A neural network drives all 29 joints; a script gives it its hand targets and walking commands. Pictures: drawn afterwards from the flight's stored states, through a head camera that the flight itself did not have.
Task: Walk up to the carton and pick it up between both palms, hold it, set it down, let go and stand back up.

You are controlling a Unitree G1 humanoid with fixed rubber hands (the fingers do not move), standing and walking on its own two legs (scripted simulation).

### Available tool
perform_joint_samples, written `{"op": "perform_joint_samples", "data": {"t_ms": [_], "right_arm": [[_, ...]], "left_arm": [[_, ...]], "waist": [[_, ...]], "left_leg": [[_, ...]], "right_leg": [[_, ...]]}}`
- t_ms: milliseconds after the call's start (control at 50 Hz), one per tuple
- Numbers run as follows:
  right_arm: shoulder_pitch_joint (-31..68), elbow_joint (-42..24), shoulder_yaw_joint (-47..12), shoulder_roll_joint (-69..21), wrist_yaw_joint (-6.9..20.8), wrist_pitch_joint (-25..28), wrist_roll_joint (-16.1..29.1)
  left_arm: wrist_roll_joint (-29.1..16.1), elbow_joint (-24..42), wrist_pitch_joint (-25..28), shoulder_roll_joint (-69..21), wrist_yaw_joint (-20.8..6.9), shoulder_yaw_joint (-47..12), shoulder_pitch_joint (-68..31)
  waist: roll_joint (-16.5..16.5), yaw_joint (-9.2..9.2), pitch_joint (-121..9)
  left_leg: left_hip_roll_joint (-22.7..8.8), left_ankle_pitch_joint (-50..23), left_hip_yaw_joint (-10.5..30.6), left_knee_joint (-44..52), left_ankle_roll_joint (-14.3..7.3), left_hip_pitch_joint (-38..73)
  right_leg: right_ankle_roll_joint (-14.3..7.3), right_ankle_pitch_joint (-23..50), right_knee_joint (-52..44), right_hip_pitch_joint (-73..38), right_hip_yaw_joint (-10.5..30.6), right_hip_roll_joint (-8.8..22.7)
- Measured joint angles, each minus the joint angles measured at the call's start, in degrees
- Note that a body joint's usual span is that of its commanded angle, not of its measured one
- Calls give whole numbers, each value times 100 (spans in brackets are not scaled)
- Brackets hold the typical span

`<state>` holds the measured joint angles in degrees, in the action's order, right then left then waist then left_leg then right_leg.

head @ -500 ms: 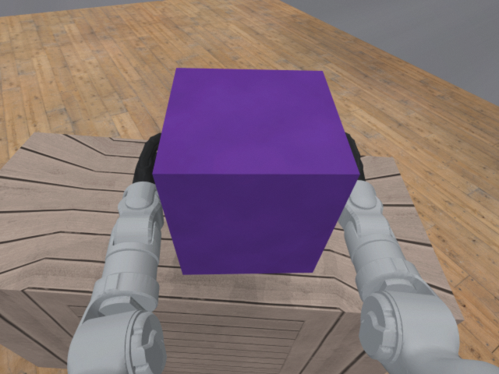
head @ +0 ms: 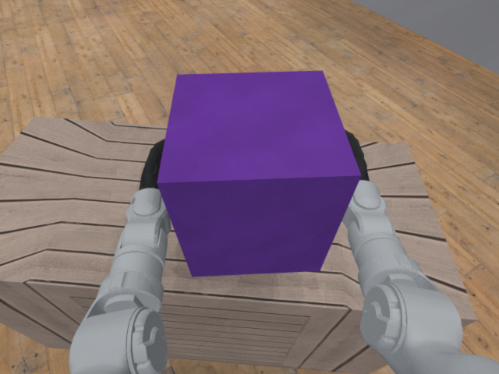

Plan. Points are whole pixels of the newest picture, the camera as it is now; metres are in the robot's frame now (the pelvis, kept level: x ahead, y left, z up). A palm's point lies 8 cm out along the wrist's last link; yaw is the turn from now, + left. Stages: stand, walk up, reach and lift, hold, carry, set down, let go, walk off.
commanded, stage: set down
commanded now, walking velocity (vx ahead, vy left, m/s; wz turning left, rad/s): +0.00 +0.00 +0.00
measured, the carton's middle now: (253, 179) +0.44 +0.02 +0.07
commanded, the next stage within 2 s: none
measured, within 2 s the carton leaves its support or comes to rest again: rests again in 1.44 s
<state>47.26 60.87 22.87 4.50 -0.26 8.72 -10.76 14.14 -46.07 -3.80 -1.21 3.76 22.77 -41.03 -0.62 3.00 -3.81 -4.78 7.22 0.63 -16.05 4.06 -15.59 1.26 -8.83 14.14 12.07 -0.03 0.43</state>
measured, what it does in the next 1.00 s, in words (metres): stands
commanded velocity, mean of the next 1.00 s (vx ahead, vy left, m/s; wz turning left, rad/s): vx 0.00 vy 0.00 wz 0.00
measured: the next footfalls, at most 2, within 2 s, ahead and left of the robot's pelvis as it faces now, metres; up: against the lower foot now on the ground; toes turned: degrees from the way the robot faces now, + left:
none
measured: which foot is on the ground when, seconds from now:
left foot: down 0.00-1.00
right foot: down 0.00-1.00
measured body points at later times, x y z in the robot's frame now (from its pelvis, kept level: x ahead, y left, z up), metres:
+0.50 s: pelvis +0.00 +0.00 +0.00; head +0.07 +0.00 +0.44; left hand +0.42 +0.18 +0.04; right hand +0.45 -0.15 +0.06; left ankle +0.00 +0.16 -0.75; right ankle -0.03 -0.13 -0.75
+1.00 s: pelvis +0.00 +0.00 -0.01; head +0.08 -0.01 +0.43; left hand +0.42 +0.17 +0.02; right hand +0.46 -0.16 +0.04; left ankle +0.00 +0.16 -0.75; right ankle -0.03 -0.13 -0.75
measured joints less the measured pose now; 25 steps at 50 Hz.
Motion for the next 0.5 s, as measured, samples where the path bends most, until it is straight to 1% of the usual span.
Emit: {"op": "perform_joint_samples", "data": {"t_ms": [500], "right_arm": [[178, 286, 562, 43, 172, 244, -549]], "left_arm": [[-84, -845, 621, 24, 149, 127, -265]], "waist": [[52, 165, -341]], "left_leg": [[-34, -104, -119, 20, 2, -806]], "right_leg": [[-14, 51, 166, 951, 118, -30]]}}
